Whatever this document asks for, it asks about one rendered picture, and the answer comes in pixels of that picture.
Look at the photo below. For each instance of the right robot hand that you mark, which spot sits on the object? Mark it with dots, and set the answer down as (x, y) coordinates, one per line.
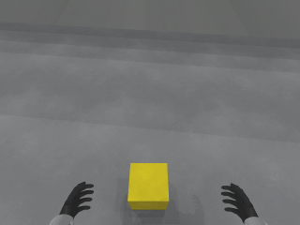
(245, 208)

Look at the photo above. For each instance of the left robot forearm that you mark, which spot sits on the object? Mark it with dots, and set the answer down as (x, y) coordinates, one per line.
(62, 219)

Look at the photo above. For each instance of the left robot hand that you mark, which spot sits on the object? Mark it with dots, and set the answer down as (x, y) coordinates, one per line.
(71, 206)

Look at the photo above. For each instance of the carton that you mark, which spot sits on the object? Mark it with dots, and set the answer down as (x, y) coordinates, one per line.
(148, 186)

